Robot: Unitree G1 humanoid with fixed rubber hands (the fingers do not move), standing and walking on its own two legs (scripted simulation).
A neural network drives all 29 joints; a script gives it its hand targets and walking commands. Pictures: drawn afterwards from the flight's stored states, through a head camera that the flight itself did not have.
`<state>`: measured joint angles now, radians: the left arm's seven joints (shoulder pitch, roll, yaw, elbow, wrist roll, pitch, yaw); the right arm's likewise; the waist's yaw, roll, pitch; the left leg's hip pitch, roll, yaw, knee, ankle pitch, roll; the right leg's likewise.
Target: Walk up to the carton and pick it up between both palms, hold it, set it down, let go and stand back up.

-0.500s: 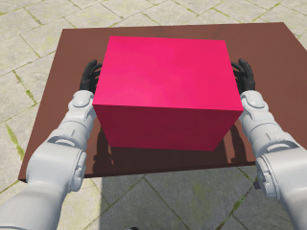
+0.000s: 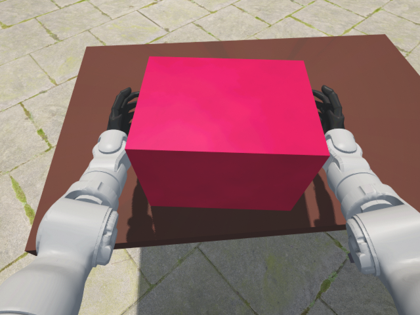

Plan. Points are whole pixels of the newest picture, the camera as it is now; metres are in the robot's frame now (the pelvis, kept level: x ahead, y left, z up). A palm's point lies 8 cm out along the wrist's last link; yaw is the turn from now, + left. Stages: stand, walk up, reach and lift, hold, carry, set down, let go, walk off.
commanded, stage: reach and lift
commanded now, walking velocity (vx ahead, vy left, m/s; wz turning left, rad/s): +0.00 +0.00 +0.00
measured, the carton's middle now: (223, 136) +0.47 +0.01 +0.04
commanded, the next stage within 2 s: none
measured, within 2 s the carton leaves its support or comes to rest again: leaves its support in 1.08 s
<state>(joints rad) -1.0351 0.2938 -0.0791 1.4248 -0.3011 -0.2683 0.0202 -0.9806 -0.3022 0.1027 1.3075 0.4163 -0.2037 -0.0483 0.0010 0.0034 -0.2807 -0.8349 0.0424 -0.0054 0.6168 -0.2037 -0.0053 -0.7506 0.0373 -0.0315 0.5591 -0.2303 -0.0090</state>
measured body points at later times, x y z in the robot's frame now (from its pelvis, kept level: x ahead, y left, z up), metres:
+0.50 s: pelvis +0.00 +0.00 +0.01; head +0.08 +0.02 +0.45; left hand +0.47 +0.21 +0.08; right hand +0.47 -0.20 +0.09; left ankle +0.03 +0.12 -0.72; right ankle +0.00 -0.12 -0.72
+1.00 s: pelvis +0.02 +0.01 +0.03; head +0.09 +0.01 +0.47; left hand +0.46 +0.21 +0.08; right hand +0.45 -0.20 +0.09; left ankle +0.03 +0.12 -0.72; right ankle +0.00 -0.11 -0.72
